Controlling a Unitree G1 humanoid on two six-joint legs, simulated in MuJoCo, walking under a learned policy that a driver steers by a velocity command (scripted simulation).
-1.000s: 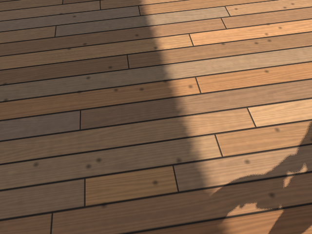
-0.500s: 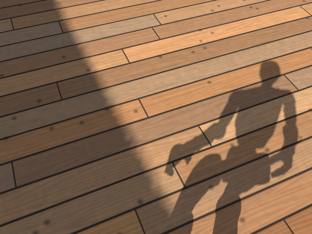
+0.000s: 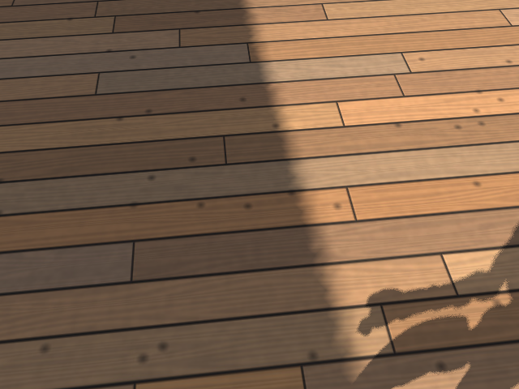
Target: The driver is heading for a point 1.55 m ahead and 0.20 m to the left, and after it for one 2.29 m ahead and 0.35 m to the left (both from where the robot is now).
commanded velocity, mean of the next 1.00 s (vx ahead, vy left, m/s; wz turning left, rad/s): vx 0.00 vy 0.00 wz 0.31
